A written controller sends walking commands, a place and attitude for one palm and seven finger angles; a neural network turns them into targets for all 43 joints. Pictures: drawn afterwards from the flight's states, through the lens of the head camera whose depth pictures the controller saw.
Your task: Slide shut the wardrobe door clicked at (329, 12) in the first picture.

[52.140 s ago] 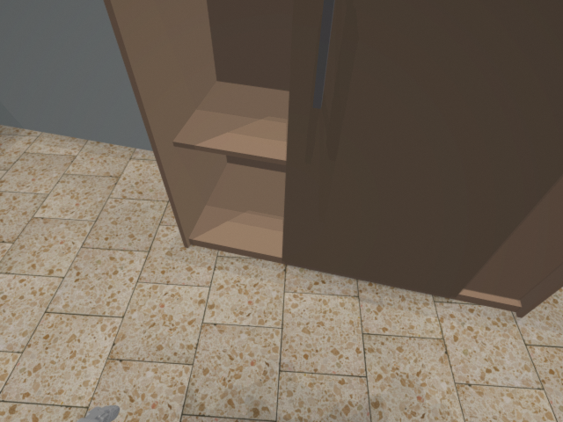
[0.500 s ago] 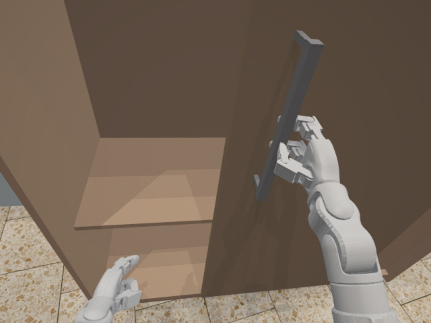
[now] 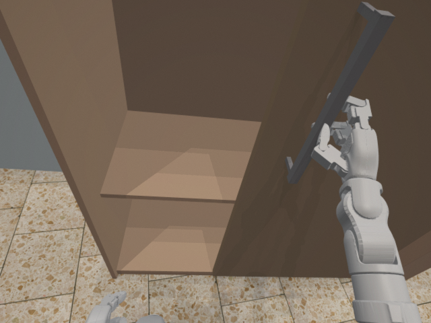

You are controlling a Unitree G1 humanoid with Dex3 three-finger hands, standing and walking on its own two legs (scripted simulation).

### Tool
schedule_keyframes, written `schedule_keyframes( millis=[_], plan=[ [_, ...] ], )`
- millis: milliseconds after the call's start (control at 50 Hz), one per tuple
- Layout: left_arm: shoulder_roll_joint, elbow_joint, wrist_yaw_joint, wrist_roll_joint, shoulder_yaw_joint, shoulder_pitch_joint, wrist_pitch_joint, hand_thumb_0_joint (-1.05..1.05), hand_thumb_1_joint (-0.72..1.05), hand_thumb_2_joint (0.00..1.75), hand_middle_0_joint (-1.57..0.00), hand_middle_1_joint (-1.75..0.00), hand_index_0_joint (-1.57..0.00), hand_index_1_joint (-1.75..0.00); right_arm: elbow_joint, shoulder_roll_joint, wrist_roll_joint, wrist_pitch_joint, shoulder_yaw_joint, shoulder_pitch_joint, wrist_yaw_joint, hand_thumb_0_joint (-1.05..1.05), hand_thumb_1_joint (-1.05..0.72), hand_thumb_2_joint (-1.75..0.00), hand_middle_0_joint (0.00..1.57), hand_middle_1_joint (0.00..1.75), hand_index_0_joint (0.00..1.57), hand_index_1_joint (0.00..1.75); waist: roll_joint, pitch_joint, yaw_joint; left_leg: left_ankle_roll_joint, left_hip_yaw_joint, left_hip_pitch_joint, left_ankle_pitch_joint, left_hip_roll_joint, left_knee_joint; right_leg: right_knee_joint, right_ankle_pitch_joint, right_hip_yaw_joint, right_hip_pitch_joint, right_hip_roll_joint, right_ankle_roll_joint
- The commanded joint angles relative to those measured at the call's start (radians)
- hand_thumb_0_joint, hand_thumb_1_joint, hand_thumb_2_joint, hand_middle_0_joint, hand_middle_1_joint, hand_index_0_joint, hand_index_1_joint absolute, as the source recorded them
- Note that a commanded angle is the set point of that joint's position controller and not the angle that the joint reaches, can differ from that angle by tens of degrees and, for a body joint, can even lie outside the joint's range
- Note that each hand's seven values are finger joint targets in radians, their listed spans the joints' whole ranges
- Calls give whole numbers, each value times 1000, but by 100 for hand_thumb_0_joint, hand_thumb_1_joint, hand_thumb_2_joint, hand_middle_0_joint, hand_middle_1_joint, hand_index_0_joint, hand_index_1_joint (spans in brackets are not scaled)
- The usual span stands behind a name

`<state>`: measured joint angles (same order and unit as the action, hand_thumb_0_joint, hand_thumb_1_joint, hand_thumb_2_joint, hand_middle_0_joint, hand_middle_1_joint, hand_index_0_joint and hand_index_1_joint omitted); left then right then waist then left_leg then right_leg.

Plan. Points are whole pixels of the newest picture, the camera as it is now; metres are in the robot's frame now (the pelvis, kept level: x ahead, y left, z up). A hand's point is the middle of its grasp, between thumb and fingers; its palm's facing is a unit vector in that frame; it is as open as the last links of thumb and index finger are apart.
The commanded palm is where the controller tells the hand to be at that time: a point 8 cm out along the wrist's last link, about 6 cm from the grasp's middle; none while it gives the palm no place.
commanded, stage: step sideways, sliding the door along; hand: right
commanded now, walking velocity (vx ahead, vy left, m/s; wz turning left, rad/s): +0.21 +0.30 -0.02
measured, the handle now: (321, 111) +0.41 -0.17 +0.22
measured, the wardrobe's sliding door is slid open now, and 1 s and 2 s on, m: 0.41 0.26 0.01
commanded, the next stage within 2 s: none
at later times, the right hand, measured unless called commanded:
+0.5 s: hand (280, 145) +0.35 -0.09 +0.19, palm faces +0.32 +0.95 -0.06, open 7.2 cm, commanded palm +0.32 -0.06 +0.19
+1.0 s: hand (217, 142) +0.35 +0.01 +0.19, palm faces +0.19 +0.98 +0.01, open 7.2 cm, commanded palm +0.32 +0.02 +0.20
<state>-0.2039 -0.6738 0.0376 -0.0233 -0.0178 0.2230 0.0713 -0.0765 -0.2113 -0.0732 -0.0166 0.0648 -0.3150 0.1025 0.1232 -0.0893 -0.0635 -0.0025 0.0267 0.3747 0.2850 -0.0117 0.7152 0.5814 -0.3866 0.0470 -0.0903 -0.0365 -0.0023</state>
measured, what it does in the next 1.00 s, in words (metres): steps to the left: left foot, then left foot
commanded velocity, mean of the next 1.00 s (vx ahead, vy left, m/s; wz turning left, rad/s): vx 0.15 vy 0.31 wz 0.05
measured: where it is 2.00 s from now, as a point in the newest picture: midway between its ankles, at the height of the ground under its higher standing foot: outside the picture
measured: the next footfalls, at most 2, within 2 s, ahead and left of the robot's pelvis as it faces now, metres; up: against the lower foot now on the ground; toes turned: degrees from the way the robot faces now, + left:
left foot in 0.06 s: +0.13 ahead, +0.14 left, +0.00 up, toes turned +1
left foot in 0.50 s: +0.12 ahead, +0.26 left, +0.00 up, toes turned +1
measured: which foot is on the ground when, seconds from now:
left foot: up 0.00-0.04, down 0.06-0.20, up 0.22-0.48, down 0.50-0.94, up 0.96-1.00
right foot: down 0.00-0.80, up 0.82-0.92, down 0.94-1.00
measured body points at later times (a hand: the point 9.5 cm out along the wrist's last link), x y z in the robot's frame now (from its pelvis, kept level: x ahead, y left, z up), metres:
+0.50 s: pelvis +0.02 +0.11 -0.01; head +0.04 +0.11 +0.44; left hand +0.24 +0.28 -0.09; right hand +0.33 -0.14 +0.19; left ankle +0.08 +0.26 -0.73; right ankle -0.01 -0.09 -0.73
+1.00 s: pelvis +0.02 +0.17 +0.00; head +0.06 +0.15 +0.45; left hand +0.23 +0.37 -0.10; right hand +0.33 -0.04 +0.19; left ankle +0.05 +0.27 -0.70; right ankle +0.02 +0.03 -0.73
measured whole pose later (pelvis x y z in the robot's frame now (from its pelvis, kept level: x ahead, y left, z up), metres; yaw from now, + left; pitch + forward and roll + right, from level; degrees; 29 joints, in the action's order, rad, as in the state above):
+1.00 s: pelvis +0.02 +0.17 +0.00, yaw -4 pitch -3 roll +1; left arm -0.17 -0.65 -0.01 -0.02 0.05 0.10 0.02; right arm 0.14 -0.11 -0.05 0.08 0.00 -0.25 0.14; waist 0.00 -0.14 -0.07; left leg -0.02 0.00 0.38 0.38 0.03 0.88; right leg 0.60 -0.32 0.02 -0.22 -0.06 -0.01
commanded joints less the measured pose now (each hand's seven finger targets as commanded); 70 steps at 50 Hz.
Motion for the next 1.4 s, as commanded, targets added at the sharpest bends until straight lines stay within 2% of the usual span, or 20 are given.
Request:
schedule_keyframes(
  millis=[0, 100, 160, 180, 200, 280, 440, 540, 580, 620, 700, 740, 800, 880, 920, 980, 1180, 1260, 1300, 1380],
  plan=[
    [-99, 189, 9, -28, 29, -216, -90, 0, 90, 90, -20, -30, -20, -30, 297, 107, 8, 146, -241, -504, -86, 0, -90, -90, 45, 140, 45, 140, 14, 232, 69, -5, 34, -320, -118, 31, -103, 30, 350, -38, -225, -216, 107],
    [-91, 162, 3, -33, 82, -159, -144, 0, 90, 90, -20, -30, -20, -30, 344, 121, 25, 147, -285, -495, -67, 0, -90, -90, 45, 140, 45, 140, -391, 246, 88, -180, -417, -137, -164, -240, -465, 365, -177, -97, -159, 27, 30],
    [-95, 134, 15, -14, 62, -186, -154, 0, 90, 90, -20, -30, -20, -30, 376, 164, 11, 178, -321, -552, -56, 0, -90, -90, 45, 140, 45, 140, -56, 242, 145, -60, -106, -14, -62, -47, -135, -272, 6, -173, 43, -59, 82],
    [-143, 166, 14, -2, 73, -210, -149, 0, 90, 90, -20, -30, -20, -30, 400, 157, 9, 195, -319, -536, -58, 0, -90, -90, 45, 140, 45, 140, 241, 238, 119, 4, 28, 127, 50, 49, 164, -354, 117, -444, 85, -307, 164],
    [-101, 178, 2, -9, 69, -219, -139, 0, 90, 90, -20, -30, -20, -30, 389, 152, 17, 196, -329, -523, -64, 0, -90, -90, 45, 140, 45, 140, 184, 262, 98, -5, -54, 163, 144, 5, 362, -339, 350, -527, 101, -397, 227],
    [-104, 168, -29, -6, 92, -171, -131, 0, 90, 90, -20, -30, -20, -30, 424, 143, 25, 199, -299, -479, -80, 0, -90, -90, 45, 140, 45, 140, -19, 320, 88, -25, -131, 284, 167, -56, 258, -91, 851, -310, 355, -383, 238],
    [-109, 205, -47, -27, 84, -185, -130, 0, 90, 90, -20, -30, -20, -30, 425, 120, 50, 192, -300, -441, -95, 0, -90, -90, 45, 140, 45, 140, 121, 328, 91, 8, 78, -187, -190, 51, -252, 85, 762, -74, 143, -212, 75],
    [-77, 152, -31, -39, 100, -193, -116, 0, 90, 90, -20, -30, -20, -30, 422, 39, 43, 161, -219, -369, -60, 0, -90, -90, 45, 140, 45, 140, -380, 324, 115, -139, -213, -314, -798, -185, -276, 253, 29, -64, -135, 0, -7],
    [-65, 159, -23, -18, 79, -224, -116, 0, 90, 90, -20, -30, -20, -30, 480, 109, 33, 171, -280, -406, -56, 0, -90, -90, 45, 140, 45, 140, -169, 294, 127, -59, -86, -194, -512, -110, -203, -80, 152, -65, -37, -45, 23],
    [-123, 207, -25, -1, 93, -260, -113, 0, 90, 90, -20, -30, -20, -30, 530, 159, 18, 198, -317, -389, -69, 0, -90, -90, 45, 140, 45, 140, 233, 297, 104, 29, 48, 21, -15, 41, 125, -220, 499, -369, 70, -342, 151],
    [-90, 212, -57, -10, 95, -238, -116, 0, 90, 90, -20, -30, -20, -30, 537, 128, 27, 222, -300, -362, -82, 0, -90, -90, 45, 140, 45, 140, 128, 331, 65, -20, -31, -57, 113, 5, -54, 36, 946, -167, 159, -331, 137],
    [-83, 213, -61, -39, 93, -216, -113, 0, 90, 90, -20, -30, -20, -30, 542, 117, 41, 209, -302, -366, -84, 0, -90, -90, 45, 140, 45, 140, -45, 389, 59, -11, 4, -268, -275, 17, -295, 230, 686, -53, 80, -183, 56],
    [-27, 203, -42, -34, 82, -243, -119, 0, 90, 90, -20, -30, -20, -30, 492, 96, 59, 186, -284, -324, -70, 0, -90, -90, 45, 140, 45, 140, -375, 332, 80, -138, -282, -305, -650, -217, -351, 410, -194, -52, -244, 35, -6],
    [-52, 163, -32, -15, 89, -219, -117, 0, 90, 90, -20, -30, -20, -30, 558, 188, 44, 199, -357, -388, -66, 0, -90, -90, 45, 140, 45, 140, -216, 357, 143, -119, -151, -202, -624, -124, -119, -128, 168, -31, 4, -20, 21],
    [-119, 197, -31, 6, 113, -231, -116, 0, 90, 90, -20, -30, -20, -30, 571, 189, 32, 235, -383, -358, -81, 0, -90, -90, 45, 140, 45, 140, 170, 330, 126, -10, -5, 165, 68, 17, 229, -238, 900, -402, 271, -388, 128],
    [-96, 201, -54, 13, 92, -251, -109, 0, 90, 90, -20, -30, -20, -30, 617, 102, 37, 234, -302, -366, -94, 0, -90, -90, 45, 140, 45, 140, 14, 333, 82, 4, -129, 267, 174, -19, 420, -142, 980, -371, 280, -461, 236],
    [-96, 211, -55, -12, 99, -226, -131, 0, 90, 90, -20, -30, -20, -30, 454, 109, 55, 209, -276, -347, -92, 0, -90, -90, 45, 140, 45, 140, 168, 311, 85, 22, 74, -90, 19, 31, -42, -112, 645, -26, 59, -318, 99],
    [-53, 200, -47, -31, 85, -227, -126, 0, 90, 90, -20, -30, -20, -30, 459, 103, 55, 207, -277, -339, -80, 0, -90, -90, 45, 140, 45, 140, -94, 345, 67, -11, 9, -311, -243, -2, -324, 215, 290, 28, -77, -145, 24],
    [-22, 183, -31, -27, 78, -241, -127, 0, 90, 90, -20, -30, -20, -30, 476, 56, 55, 184, -259, -331, -54, 0, -90, -90, 45, 140, 45, 140, -440, 311, 70, -165, -385, -257, -404, -261, -454, 497, -243, -25, -307, 40, -10],
    [-50, 142, -19, -14, 71, -221, -111, 0, 90, 90, -20, -30, -20, -30, 513, 96, 37, 173, -246, -352, -26, 0, -90, -90, 45, 140, 45, 140, -350, 343, 118, -165, -147, -258, -582, -175, -244, 86, -42, -48, -161, -24, 18]
  ],
)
